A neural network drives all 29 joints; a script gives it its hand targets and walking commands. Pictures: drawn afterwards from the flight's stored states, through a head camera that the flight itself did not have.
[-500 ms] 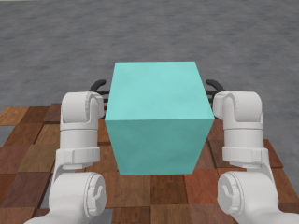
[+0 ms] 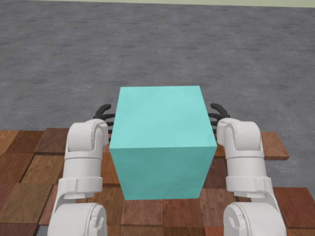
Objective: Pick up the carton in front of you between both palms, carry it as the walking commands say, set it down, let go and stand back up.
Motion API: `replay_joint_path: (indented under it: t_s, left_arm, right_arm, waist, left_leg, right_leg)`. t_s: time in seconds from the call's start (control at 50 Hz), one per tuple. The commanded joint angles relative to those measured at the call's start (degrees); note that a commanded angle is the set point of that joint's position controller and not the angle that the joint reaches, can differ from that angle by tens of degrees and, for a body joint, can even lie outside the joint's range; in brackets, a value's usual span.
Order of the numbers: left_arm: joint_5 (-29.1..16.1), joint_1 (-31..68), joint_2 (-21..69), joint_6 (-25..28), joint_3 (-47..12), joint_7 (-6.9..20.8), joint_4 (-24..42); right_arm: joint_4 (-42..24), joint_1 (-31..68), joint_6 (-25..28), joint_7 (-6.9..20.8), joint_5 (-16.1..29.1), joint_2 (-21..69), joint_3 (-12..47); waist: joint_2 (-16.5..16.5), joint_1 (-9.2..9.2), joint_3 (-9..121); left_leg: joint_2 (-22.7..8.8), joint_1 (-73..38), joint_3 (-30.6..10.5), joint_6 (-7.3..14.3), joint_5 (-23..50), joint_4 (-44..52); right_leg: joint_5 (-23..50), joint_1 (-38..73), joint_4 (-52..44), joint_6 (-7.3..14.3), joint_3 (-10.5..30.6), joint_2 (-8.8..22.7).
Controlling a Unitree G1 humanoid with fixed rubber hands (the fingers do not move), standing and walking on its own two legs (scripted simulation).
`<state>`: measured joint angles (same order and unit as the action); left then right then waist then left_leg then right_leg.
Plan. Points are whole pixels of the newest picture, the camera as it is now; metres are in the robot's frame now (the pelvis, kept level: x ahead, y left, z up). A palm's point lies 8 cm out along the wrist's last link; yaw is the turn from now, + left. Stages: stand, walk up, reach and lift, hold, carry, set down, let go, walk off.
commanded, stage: carry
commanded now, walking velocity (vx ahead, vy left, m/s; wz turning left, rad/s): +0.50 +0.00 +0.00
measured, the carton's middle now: (160, 144) +0.37 +0.02 +0.04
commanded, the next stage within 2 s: none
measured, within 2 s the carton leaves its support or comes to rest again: neither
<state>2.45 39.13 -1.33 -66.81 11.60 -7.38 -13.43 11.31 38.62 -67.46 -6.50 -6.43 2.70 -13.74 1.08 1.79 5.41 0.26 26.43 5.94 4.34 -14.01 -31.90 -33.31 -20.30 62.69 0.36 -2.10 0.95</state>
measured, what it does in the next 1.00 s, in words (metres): walks ahead: right foot, then left foot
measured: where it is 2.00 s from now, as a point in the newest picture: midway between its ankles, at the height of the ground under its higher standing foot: (168, 123)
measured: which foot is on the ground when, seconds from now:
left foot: down 0.00-0.42, up 0.44-0.84, down 0.86-1.00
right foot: up 0.00-0.40, down 0.42-0.92, up 0.94-1.00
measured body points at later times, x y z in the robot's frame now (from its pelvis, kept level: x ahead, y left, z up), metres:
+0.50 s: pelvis +0.30 -0.03 -0.01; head +0.32 -0.04 +0.44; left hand +0.67 +0.13 +0.15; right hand +0.69 -0.17 +0.15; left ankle +0.13 +0.08 -0.63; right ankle +0.38 -0.09 -0.73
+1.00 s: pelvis +0.60 -0.01 +0.00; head +0.64 -0.02 +0.45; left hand +0.99 +0.12 +0.09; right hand +0.97 -0.18 +0.09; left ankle +0.69 +0.08 -0.71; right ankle +0.46 -0.10 -0.63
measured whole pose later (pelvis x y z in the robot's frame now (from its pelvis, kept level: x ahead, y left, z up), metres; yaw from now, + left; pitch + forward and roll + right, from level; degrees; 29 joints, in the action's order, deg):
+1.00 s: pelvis +0.60 -0.01 +0.00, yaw -1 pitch +4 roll +2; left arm 2.3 37.2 -1.3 -68.0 14.4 -6.9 -8.3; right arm 9.4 38.3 -67.6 -8.4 -3.9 2.4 -9.7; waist 1.8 -3.6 0.2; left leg 1.3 29.2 8.5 4.3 -11.1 -35.9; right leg -26.6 -22.5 69.6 2.0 0.4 -1.0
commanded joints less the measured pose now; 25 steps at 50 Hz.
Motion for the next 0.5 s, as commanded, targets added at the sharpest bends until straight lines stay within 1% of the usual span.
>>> replay_joint_path:
  t_s: [0.0,0.02,0.04,0.08,0.1,0.12,0.14,0.16,0.18,0.2,0.22,0.26,0.28,0.3,0.32,0.34,0.36,0.38,0.4,0.42,0.44,0.46,0.48]
  left_arm:
    - [-25.6,43.9,69.7,0.7,-36.5,15.6,6.6]
    - [-25.7,44.4,70.2,1.0,-36.2,15.1,8.3]
    - [-25.7,44.5,70.5,1.2,-36.3,14.4,9.8]
    - [-25.2,42.3,70.2,1.2,-36.6,13.0,11.8]
    - [-24.7,41.0,69.6,1.3,-36.7,12.3,12.7]
    - [-24.1,39.7,69.0,1.3,-36.9,11.7,13.4]
    - [-23.5,38.5,68.1,1.2,-36.9,11.2,14.0]
    - [-22.8,38.2,67.1,1.4,-37.0,10.8,14.8]
    - [-22.2,36.9,66.2,1.1,-37.1,10.5,14.9]
    - [-21.8,36.7,65.1,0.9,-37.3,10.3,15.8]
    - [-21.4,36.9,63.9,0.7,-37.4,10.1,16.6]
    - [-20.9,38.2,61.2,-0.1,-37.4,9.8,18.6]
    - [-20.9,39.1,59.7,-0.6,-37.4,9.7,19.5]
    - [-21.0,39.6,58.3,-1.3,-37.0,9.6,20.0]
    - [-21.1,40.1,56.9,-2.2,-36.6,9.6,20.3]
    - [-21.3,40.8,55.6,-3.1,-36.0,9.8,20.4]
    - [-21.5,40.2,54.6,-3.8,-35.4,10.1,19.4]
    - [-21.4,39.7,53.4,-4.5,-34.6,10.5,18.1]
    - [-21.8,38.6,52.8,-5.3,-33.4,11.1,16.1]
    - [-21.1,39.5,49.9,-5.9,-31.5,11.4,13.7]
    - [-22.1,38.5,51.4,-6.4,-31.5,11.8,12.0]
    - [-22.8,40.7,53.3,-6.6,-31.3,12.3,13.0]
    - [-23.7,44.1,55.4,-7.0,-31.3,12.9,14.0]
  right_arm:
    - [-5.1,37.5,1.4,13.2,23.6,58.9,33.4]
    - [-8.9,42.2,1.8,13.1,25.6,60.6,35.4]
    - [-11.8,44.7,2.0,13.0,27.5,62.1,37.0]
    - [-15.7,45.9,2.2,12.6,29.7,62.9,39.0]
    - [-16.7,45.2,2.1,12.5,30.2,62.8,39.5]
    - [-17.1,44.0,2.0,12.5,30.4,62.5,39.8]
    - [-17.3,42.6,1.9,12.6,30.5,62.0,40.1]
    - [-17.6,42.2,1.9,12.8,30.7,61.3,40.1]
    - [-17.3,41.2,1.6,12.9,30.9,61.1,40.6]
    - [-17.6,41.1,1.4,13.1,31.2,60.6,41.0]
    - [-18.0,41.3,1.2,13.1,31.3,59.9,41.3]
    - [-19.1,42.4,0.5,13.1,32.0,58.0,41.8]
    - [-19.8,43.4,0.1,13.0,32.4,57.0,42.0]
    - [-19.8,44.0,-0.4,12.7,32.6,55.9,41.9]
    - [-19.5,44.0,-1.0,12.5,32.5,54.8,41.6]
    - [-19.2,43.9,-1.6,12.3,32.0,54.0,41.3]
    - [-18.7,43.9,-2.3,12.1,31.6,53.6,41.0]
    - [-17.4,44.2,-3.2,11.9,31.3,52.5,40.6]
    - [-16.2,45.0,-3.9,11.7,30.4,51.2,39.6]
    - [-13.3,44.3,-5.2,11.3,30.0,52.1,38.2]
    - [-12.6,44.5,-5.9,10.9,29.2,50.7,37.0]
    - [-12.3,47.0,-6.3,10.6,28.9,51.9,36.7]
    - [-11.8,48.2,-6.5,10.3,28.3,53.5,35.9]
  waist:
    - [-8.8,-5.6,24.0]
    - [-8.1,-5.02,23.8]
    - [-5.8,-4.66,23.7]
    - [-5.9,-4.4,23.6]
    - [-7.6,-4.63,23.7]
    - [-8.1,-4.76,23.9]
    - [-8.4,-4.98,23.9]
    - [-8.3,-5.49,23.3]
    - [-8.4,-5.56,22.9]
    - [-7.8,-5.79,21.5]
    - [-8.0,-5.96,20.5]
    - [-8.7,-6.51,18.6]
    - [-8.9,-6.45,17.8]
    - [-9.5,-6.1,17.4]
    - [-10.7,-5.02,18.4]
    - [-11.9,-2.82,20.5]
    - [-9.5,-0.13,23.2]
    - [-4.3,1.82,24.6]
    - [3.7,1.55,26.5]
    - [15.8,0.23,31.8]
    - [15.2,1.47,32.0]
    - [11.4,1.52,28.4]
    - [5.5,0.93,26.2]
  left_leg:
    - [-18.7,-41.7,-30.8,7.7,10.0,8.4]
    - [-18.7,-39.8,-28.7,8.5,16.7,7.3]
    - [-18.0,-37.2,-26.1,8.0,16.3,8.0]
    - [-16.0,-34.2,-21.3,6.9,13.7,10.1]
    - [-15.7,-34.3,-20.0,7.1,15.4,10.6]
    - [-15.1,-35.1,-18.5,7.4,18.2,10.3]
    - [-14.9,-35.9,-17.3,7.4,20.8,10.3]
    - [-13.9,-37.2,-15.8,7.1,23.4,9.7]
    - [-13.4,-37.6,-14.6,6.9,26.5,9.0]
    - [-12.3,-36.7,-13.1,6.7,26.7,9.3]
    - [-11.7,-35.8,-12.1,6.4,28.0,9.5]
    - [-11.2,-34.6,-10.1,5.3,31.3,10.2]
    - [-10.7,-34.1,-9.1,4.5,32.5,10.5]
    - [-10.8,-33.3,-8.2,3.7,34.5,10.1]
    - [-10.9,-32.7,-7.3,2.7,39.7,7.8]
    - [-11.1,-31.9,-6.6,1.4,44.8,3.2]
    - [-9.1,-29.0,-3.1,-0.4,47.0,-5.4]
    - [-6.1,-21.6,-1.0,-1.9,39.5,-15.2]
    - [-2.5,-7.0,-2.7,-2.7,3.0,-25.3]
    - [4.1,9.4,-5.2,-3.8,-18.5,-40.9]
    - [2.0,14.4,-8.0,-3.0,-16.7,-47.5]
    - [0.3,16.8,-7.8,-2.4,-13.9,-47.7]
    - [-1.0,17.0,-7.7,-2.6,-10.8,-45.3]
  right_leg:
    - [3.0,-30.0,15.5,0.1,1.3,0.4]
    - [4.8,-30.6,15.7,0.1,1.1,1.4]
    - [6.3,-29.4,13.2,-0.1,1.9,2.9]
    - [8.1,-27.1,8.0,-0.7,1.1,2.9]
    - [8.6,-27.3,5.4,-0.8,0.1,2.5]
    - [11.5,-27.7,4.3,-0.9,-0.5,2.5]
    - [12.8,-28.6,2.1,-0.9,-1.1,2.5]
    - [17.5,-29.9,-0.3,-0.9,-1.0,2.8]
    - [19.4,-30.1,-3.0,-0.8,-1.6,2.4]
    - [22.1,-29.2,-7.8,-0.6,-1.9,2.2]
    - [24.3,-27.0,-12.4,-0.2,-2.6,1.6]
    - [29.2,-22.0,-21.6,1.3,-4.3,0.8]
    - [31.6,-19.2,-25.7,2.0,-5.3,0.3]
    - [33.6,-15.3,-29.3,2.9,-5.7,-0.1]
    - [35.2,-9.8,-31.5,3.9,-5.7,-0.5]
    - [34.8,-2.7,-33.2,4.6,-5.9,-0.5]
    - [36.2,8.1,-37.6,4.6,-8.3,-2.4]
    - [37.6,20.0,-39.1,3.8,-8.2,-1.5]
    - [50.7,33.3,-32.7,4.5,4.9,9.9]
    - [52.9,45.8,-33.3,14.0,27.8,21.3]
    - [42.0,43.4,-37.0,16.3,31.1,21.2]
    - [38.7,38.8,-38.4,14.6,27.1,18.4]
    - [39.6,34.4,-39.3,13.2,23.3,17.3]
